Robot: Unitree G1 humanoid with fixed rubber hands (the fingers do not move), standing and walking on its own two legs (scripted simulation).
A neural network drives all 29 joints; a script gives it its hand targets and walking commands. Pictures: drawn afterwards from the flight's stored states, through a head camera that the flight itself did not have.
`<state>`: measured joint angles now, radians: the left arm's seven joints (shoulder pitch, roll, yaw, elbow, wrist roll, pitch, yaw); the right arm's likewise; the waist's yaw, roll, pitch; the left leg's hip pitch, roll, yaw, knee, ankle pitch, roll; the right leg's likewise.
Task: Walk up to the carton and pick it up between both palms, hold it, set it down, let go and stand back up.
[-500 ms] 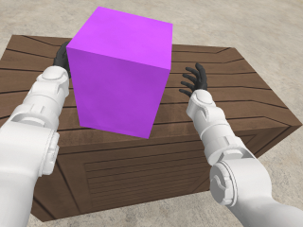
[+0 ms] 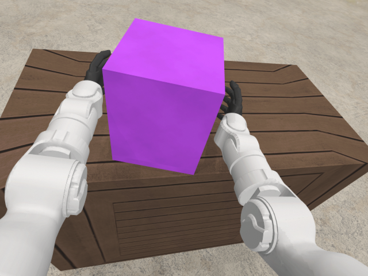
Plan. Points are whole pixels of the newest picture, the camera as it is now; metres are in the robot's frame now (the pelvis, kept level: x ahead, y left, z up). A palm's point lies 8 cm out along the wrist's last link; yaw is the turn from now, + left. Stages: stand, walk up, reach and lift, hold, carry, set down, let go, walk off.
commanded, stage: reach and lift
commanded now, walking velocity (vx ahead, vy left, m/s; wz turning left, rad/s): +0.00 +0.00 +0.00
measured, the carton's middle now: (166, 100) +0.50 -0.01 +0.12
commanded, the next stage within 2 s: none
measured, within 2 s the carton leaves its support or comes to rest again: leaves its support in 1.58 s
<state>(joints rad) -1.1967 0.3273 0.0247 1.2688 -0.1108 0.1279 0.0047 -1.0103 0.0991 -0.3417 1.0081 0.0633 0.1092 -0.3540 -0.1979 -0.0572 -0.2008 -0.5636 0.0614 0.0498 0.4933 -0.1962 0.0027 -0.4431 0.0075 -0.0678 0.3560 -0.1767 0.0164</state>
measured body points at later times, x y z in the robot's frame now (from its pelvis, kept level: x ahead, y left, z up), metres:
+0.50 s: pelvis +0.00 +0.00 +0.00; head +0.05 +0.06 +0.45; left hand +0.51 +0.13 +0.16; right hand +0.43 -0.15 +0.14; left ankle +0.01 +0.11 -0.74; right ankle -0.02 -0.13 -0.74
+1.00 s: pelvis +0.03 +0.00 +0.01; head +0.05 +0.04 +0.46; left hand +0.51 +0.13 +0.15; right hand +0.43 -0.16 +0.14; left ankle +0.01 +0.11 -0.74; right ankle -0.02 -0.13 -0.74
